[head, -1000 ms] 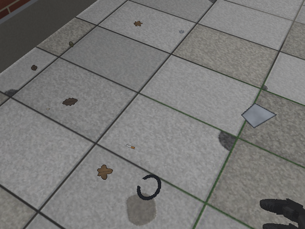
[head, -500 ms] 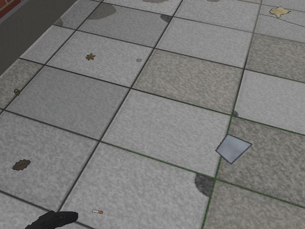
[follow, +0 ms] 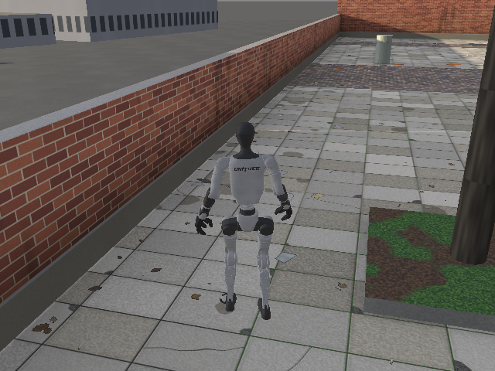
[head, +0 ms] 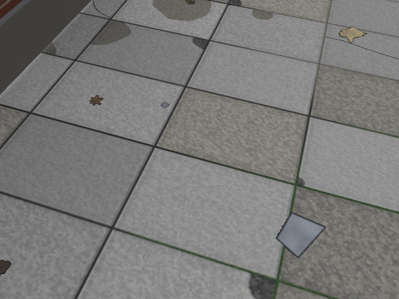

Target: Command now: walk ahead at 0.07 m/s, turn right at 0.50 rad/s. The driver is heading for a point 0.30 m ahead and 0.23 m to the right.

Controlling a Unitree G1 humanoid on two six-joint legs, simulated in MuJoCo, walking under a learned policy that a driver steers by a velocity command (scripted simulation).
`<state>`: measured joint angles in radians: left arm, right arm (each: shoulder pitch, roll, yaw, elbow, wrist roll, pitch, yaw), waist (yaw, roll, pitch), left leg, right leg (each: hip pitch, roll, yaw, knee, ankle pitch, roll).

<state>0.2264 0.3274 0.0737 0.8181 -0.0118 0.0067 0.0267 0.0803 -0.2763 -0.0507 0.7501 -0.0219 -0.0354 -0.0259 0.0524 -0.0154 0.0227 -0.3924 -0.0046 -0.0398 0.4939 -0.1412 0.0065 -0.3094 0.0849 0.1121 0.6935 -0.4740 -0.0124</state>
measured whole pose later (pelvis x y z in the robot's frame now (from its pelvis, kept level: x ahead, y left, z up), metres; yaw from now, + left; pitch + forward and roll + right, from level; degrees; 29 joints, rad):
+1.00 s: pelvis +0.04 -0.02 +0.01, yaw -36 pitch +1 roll +0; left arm 0.19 0.37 0.10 0.67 -0.02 0.06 0.02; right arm 0.14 -0.28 -0.07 0.78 0.00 -0.01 -0.03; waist 0.00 -0.05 0.04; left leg -0.22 -0.01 -0.01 0.43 -0.23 0.01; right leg -0.49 0.08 0.12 1.06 -0.43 0.05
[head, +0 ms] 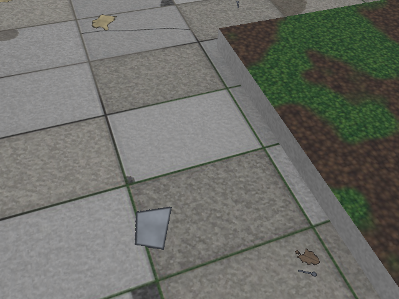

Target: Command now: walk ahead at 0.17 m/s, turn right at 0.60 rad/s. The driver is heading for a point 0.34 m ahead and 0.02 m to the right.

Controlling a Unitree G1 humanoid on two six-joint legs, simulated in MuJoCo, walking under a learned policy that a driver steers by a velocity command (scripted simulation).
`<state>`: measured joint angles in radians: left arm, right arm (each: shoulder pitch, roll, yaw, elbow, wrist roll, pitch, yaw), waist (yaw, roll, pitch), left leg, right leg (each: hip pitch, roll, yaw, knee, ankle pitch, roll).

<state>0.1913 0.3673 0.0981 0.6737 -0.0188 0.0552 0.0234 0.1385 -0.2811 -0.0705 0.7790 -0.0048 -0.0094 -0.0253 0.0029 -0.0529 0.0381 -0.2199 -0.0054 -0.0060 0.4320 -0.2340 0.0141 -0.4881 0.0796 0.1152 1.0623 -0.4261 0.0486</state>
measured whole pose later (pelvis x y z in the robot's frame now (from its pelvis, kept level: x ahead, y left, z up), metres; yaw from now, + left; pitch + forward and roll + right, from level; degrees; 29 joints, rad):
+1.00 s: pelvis +0.30 -0.12 -0.01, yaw -10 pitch +0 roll +1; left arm 0.22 0.29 0.04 0.79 0.01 0.03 0.04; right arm 0.10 -0.25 -0.02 0.80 -0.02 -0.02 0.02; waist -0.01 -0.02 0.07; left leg -0.36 -0.05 0.06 0.44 -0.09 0.07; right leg -0.38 -0.06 0.06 0.77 -0.42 0.06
